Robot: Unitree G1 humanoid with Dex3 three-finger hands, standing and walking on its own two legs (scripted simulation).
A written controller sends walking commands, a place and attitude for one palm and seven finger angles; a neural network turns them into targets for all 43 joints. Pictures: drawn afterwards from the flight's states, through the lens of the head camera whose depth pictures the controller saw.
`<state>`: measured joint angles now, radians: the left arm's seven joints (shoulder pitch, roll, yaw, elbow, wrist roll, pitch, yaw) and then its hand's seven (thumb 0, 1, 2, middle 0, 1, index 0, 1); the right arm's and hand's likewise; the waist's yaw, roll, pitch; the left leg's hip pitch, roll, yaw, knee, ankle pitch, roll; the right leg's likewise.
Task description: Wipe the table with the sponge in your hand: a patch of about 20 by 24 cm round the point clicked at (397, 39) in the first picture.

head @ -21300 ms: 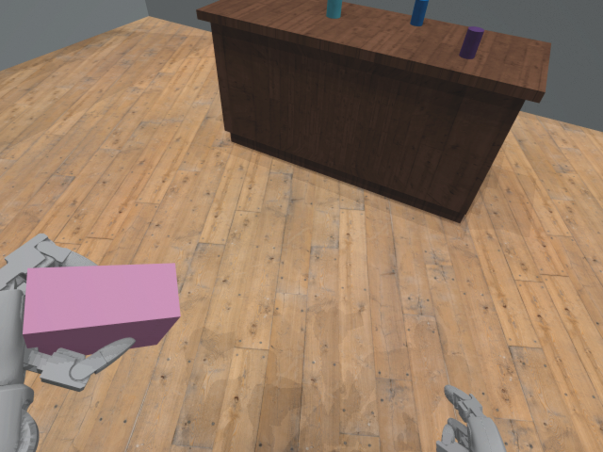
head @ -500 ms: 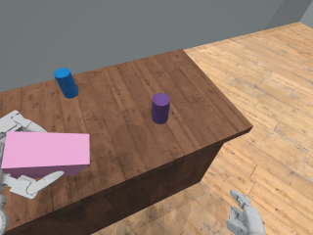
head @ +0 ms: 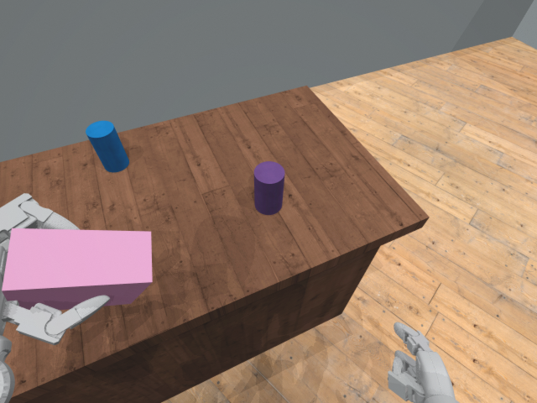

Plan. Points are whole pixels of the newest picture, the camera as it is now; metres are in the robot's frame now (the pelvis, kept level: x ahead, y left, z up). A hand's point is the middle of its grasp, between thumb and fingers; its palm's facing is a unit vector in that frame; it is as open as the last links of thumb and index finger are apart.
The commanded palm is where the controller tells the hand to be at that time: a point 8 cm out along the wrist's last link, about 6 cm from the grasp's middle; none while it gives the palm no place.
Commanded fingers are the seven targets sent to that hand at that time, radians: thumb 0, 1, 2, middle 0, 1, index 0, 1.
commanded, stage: shuffle to correct the standing spot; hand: left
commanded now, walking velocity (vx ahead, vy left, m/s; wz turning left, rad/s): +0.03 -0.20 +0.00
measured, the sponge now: (102, 272) +0.23 +0.21 +0.14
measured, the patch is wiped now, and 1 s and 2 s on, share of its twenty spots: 0.00 0.00 0.00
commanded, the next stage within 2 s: come to a stop and stand still in 1.44 s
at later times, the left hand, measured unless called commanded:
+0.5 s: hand (54, 272) +0.22 +0.24 +0.16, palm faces +0.31 -0.85 -0.43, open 9.9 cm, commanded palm +0.16 +0.28 +0.18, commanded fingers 0.00 0.10 1.30 -1.20 -1.60 -1.20 -1.60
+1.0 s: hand (55, 274) +0.22 +0.24 +0.16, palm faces +0.32 -0.85 -0.43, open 9.9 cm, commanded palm +0.16 +0.28 +0.18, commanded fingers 0.00 0.10 1.30 -1.20 -1.60 -1.20 -1.60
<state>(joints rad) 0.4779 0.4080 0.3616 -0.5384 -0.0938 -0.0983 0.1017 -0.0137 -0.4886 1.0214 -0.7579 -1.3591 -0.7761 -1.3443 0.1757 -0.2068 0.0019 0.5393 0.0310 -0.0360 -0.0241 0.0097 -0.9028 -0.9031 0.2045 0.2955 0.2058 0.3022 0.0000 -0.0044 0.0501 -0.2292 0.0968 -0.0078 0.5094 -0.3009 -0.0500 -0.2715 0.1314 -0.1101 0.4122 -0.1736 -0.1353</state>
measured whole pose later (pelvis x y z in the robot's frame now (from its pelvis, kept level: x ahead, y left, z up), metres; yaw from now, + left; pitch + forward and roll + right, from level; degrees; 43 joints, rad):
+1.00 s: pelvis +0.00 +0.00 +0.00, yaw +0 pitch +1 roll +0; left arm 0.49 0.41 0.35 -0.53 -0.10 -0.09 0.11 -0.01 -0.49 1.02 -0.76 -1.36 -0.78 -1.34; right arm 0.18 -0.21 0.00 0.55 0.04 -0.03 -0.02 0.01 -0.90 -0.90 0.20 0.30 0.21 0.30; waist 0.00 0.00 0.03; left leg -0.23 0.09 0.00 0.50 -0.29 -0.06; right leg -0.28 0.13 -0.11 0.41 -0.17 -0.13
